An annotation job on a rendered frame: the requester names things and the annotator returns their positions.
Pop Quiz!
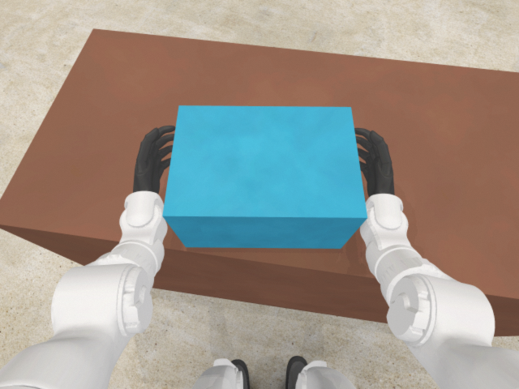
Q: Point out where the pedestal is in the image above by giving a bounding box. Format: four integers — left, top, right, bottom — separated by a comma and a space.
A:
0, 28, 519, 336

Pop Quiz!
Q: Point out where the left robot upper arm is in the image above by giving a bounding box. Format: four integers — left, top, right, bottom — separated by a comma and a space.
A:
0, 263, 153, 389

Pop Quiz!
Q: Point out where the carton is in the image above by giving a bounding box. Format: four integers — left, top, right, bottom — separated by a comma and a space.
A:
162, 105, 367, 249

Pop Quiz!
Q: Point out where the robot right hand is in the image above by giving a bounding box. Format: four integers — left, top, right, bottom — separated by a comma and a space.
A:
354, 128, 395, 197

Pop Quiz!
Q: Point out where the right robot thigh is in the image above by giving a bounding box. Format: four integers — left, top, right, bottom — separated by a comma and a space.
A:
297, 366, 356, 389

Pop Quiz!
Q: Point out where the right robot shin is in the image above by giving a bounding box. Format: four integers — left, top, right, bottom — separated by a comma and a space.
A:
295, 361, 327, 389

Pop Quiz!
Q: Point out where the robot left forearm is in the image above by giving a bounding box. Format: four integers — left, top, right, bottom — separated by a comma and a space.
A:
51, 191, 168, 329

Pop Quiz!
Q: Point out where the robot right forearm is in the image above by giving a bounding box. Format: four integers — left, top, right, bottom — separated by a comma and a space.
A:
360, 194, 495, 339

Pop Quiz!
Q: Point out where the robot left hand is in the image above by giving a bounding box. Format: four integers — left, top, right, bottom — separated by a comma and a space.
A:
133, 126, 176, 194

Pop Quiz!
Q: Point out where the right robot upper arm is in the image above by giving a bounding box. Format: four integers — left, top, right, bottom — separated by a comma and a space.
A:
387, 273, 519, 389

